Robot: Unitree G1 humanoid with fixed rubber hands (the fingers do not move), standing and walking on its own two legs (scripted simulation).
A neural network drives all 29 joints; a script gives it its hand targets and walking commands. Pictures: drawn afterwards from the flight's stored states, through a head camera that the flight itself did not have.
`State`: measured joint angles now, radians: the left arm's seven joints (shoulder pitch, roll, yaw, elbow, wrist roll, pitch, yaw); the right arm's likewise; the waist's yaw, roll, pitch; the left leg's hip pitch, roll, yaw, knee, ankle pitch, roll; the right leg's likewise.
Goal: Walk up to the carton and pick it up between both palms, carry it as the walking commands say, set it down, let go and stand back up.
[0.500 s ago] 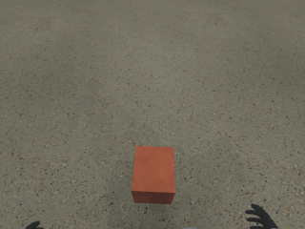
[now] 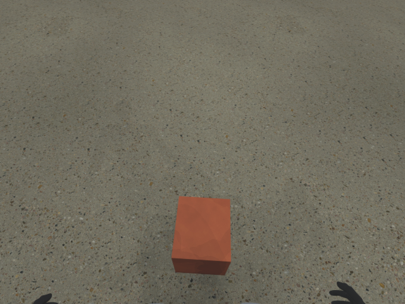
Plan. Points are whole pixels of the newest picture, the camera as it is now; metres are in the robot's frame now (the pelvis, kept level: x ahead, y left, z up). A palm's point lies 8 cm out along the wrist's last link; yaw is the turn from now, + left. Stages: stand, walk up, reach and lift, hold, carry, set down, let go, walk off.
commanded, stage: walk up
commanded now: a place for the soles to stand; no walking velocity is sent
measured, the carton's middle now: (202, 236) +0.44 -0.01 -0.63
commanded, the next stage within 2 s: stand in 1.12 s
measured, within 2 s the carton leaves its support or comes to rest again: neither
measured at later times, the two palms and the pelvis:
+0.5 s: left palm out of the picture +0.06 +0.33 -0.09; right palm out of the picture +0.10 -0.30 -0.11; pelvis +0.00 +0.01 +0.01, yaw +2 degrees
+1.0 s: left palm out of the picture +0.08 +0.32 -0.09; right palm out of the picture +0.10 -0.28 -0.09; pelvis +0.00 +0.02 +0.02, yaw +0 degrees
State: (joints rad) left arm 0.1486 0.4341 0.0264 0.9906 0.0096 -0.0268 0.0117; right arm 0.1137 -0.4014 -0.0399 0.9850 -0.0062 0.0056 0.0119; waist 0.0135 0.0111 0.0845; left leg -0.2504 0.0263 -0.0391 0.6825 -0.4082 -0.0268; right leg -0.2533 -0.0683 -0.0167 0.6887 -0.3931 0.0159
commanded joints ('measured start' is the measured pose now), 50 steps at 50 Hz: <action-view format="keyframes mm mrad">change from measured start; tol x32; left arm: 1 15 208 46 -50 11 -25 8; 50 -59 147 10 76 -6 -8 -11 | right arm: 1 -44 -208 -46 -89 6 -6 -9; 50 -111 -175 -14 40 4 -26 -5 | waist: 1 2 17 -81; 50 8 13 -118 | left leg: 1 -32 71 -95 -88 398 135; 6 -185 -11 65 26 -105 58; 14 249 237 -200 -209 726 285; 20 -39 -25 28 64 -157 60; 25 139 93 -81 -250 454 85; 50 118 98 -24 -417 178 53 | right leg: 1 67 -9 6 -72 350 -78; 8 78 -208 149 -133 546 -196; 13 -241 25 7 213 -265 -30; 19 168 -257 358 -320 552 -167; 50 116 -54 76 -379 281 -35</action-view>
